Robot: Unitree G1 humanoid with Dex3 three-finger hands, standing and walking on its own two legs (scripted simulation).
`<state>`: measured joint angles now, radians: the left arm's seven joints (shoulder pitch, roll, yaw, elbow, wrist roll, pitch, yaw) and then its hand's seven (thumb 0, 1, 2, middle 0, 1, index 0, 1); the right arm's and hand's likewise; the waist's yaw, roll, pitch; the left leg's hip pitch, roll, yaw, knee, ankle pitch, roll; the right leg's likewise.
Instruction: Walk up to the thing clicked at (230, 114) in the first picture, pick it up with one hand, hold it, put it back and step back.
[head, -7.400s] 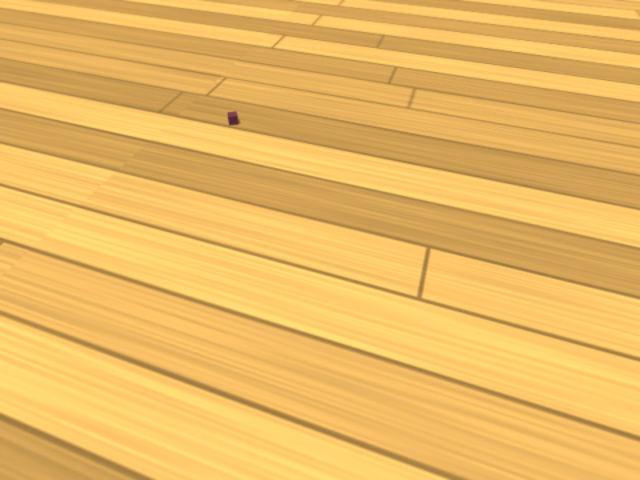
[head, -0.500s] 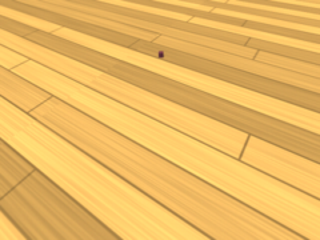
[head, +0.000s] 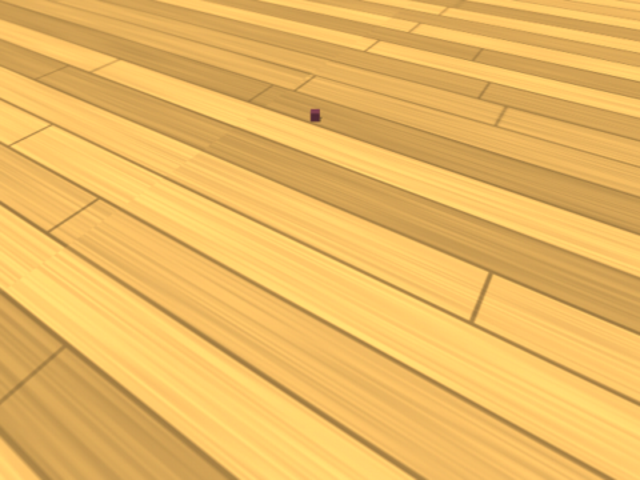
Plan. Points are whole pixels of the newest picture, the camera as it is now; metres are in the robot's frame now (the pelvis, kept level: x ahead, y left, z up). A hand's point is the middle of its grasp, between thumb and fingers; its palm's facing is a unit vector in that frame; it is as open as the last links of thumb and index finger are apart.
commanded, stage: stand
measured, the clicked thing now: (315, 115) +2.16 +0.02 -0.76
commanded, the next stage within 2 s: none
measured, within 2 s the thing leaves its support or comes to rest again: neither
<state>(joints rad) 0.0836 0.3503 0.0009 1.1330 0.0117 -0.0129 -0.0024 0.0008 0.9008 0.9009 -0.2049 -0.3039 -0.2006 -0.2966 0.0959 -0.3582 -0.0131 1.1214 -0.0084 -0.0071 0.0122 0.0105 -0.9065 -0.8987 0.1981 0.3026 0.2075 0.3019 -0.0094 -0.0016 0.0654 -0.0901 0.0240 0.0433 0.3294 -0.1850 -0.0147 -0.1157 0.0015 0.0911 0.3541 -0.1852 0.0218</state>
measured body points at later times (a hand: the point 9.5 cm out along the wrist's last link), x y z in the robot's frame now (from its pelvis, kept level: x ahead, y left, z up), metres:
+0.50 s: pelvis -0.01 +0.00 +0.00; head +0.00 +0.00 +0.45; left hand +0.05 +0.30 -0.13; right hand +0.07 -0.30 -0.13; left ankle +0.00 +0.13 -0.75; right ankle +0.01 -0.13 -0.75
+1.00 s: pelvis +0.00 +0.00 +0.00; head +0.01 +0.00 +0.45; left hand +0.07 +0.30 -0.13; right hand +0.08 -0.30 -0.13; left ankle +0.00 +0.13 -0.75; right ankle +0.01 -0.13 -0.75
